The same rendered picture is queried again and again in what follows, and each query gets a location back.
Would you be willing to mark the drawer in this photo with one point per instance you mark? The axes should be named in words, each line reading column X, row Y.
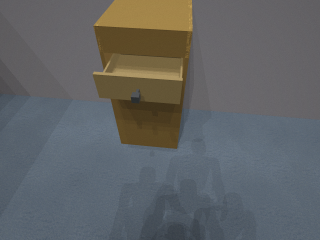
column 158, row 78

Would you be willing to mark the cabinet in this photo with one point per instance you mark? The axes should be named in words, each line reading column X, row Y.
column 150, row 28

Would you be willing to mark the handle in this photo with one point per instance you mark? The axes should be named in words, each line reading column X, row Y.
column 135, row 96

